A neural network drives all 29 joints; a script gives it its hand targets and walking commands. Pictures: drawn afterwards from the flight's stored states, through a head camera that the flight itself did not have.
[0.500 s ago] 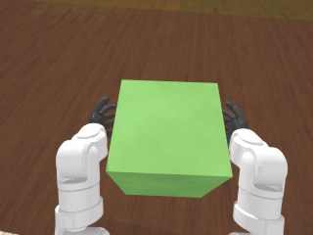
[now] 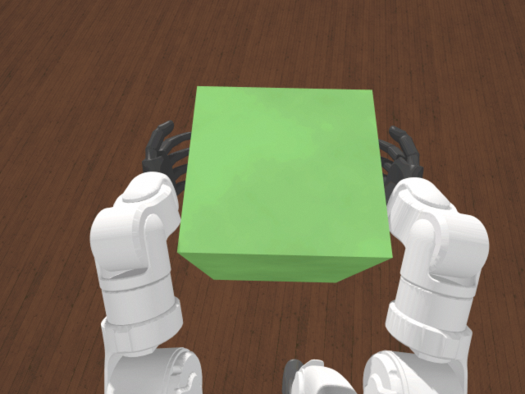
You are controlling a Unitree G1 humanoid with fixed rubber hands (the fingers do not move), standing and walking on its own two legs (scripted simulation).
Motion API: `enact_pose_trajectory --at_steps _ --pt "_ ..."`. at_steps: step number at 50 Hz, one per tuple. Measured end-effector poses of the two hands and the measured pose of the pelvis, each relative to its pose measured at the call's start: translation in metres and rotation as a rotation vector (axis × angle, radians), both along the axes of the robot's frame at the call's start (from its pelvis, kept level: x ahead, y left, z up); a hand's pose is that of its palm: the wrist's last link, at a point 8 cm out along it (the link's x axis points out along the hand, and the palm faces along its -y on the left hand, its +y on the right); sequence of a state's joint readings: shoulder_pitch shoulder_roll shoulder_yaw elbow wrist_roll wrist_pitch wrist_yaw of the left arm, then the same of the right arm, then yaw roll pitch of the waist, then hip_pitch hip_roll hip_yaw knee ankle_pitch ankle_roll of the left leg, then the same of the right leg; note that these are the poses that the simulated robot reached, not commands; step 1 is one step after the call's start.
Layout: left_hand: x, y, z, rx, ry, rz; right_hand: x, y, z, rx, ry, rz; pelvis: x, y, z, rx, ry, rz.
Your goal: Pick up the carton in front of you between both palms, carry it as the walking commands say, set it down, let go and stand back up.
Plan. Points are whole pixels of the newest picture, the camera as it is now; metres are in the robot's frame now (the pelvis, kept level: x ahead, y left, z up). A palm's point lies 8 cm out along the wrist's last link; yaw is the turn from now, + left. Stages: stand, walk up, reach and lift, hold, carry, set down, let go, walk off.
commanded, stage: carry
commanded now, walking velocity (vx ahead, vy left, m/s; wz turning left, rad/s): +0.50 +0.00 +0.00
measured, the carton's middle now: (278, 201) +0.38 -0.01 +0.07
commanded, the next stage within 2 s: none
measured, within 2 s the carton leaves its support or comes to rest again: neither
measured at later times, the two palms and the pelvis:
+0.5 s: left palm (187, 7) +0.69 +0.14 +0.19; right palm (368, 22) +0.65 -0.15 +0.19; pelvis +0.32 +0.03 +0.05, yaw -2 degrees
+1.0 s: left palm out of the picture +0.95 +0.16 +0.22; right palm out of the picture +0.98 -0.14 +0.22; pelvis +0.61 -0.02 +0.09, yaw +0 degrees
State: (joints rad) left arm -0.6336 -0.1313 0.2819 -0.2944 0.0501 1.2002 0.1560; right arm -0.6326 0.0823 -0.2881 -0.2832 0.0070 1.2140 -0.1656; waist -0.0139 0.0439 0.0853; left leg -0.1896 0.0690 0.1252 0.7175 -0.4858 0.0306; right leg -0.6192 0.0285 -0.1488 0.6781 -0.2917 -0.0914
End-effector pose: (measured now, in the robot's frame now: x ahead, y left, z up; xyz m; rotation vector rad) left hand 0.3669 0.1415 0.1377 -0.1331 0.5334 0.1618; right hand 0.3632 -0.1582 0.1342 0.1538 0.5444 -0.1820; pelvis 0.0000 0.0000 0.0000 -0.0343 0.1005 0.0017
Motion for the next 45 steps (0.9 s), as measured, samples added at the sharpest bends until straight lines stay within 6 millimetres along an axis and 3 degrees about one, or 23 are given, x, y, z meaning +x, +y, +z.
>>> enact_pose_trajectory --at_steps 5,9,16,21,26,29,38,41,45 --pt "0.044 0.012 0.003 0.008 0.064 0.07 0.068 0.013 0.004 0.004 0.064 0.072 0.059 -0.013 0.022 0.032 0.004 -0.012" --pt "0.084 0.025 0.023 -0.001 0.038 0.111 0.118 0.026 0.024 0.023 0.038 0.096 0.106 -0.015 0.038 0.054 0.005 -0.009" --pt "0.188 0.032 0.064 0.026 -0.029 0.055 0.205 0.032 0.057 -0.013 -0.032 0.077 0.205 0.001 0.041 0.054 -0.004 -0.019" --pt "0.273 0.02 0.06 0.027 0.005 -0.07 0.26 0.021 0.061 -0.072 0.008 -0.003 0.281 0.021 0.031 0.068 -0.041 -0.039" --pt "0.331 -0.002 0.053 0.02 0.117 -0.14 0.294 0.001 0.053 -0.055 0.124 -0.081 0.33 0.035 0.052 0.035 -0.035 -0.044" --pt "0.362 -0.008 0.057 0.008 0.115 -0.147 0.322 -0.005 0.059 -0.047 0.121 -0.102 0.359 0.037 0.062 0.024 -0.031 -0.051" --pt "0.463 -0.002 0.089 0.007 0.006 -0.082 0.448 -0.002 0.099 -0.056 0.011 -0.039 0.466 0.018 0.072 0.014 -0.008 -0.031" --pt "0.502 -0.002 0.091 0.02 0.012 -0.056 0.496 -0.002 0.099 -0.059 0.016 -0.004 0.512 0.006 0.067 0.008 -0.006 -0.022" --pt "0.545 0.002 0.083 0.053 0.071 0.005 0.558 0.002 0.085 -0.048 0.071 0.07 0.564 -0.011 0.068 -0.008 -0.027 0.0"
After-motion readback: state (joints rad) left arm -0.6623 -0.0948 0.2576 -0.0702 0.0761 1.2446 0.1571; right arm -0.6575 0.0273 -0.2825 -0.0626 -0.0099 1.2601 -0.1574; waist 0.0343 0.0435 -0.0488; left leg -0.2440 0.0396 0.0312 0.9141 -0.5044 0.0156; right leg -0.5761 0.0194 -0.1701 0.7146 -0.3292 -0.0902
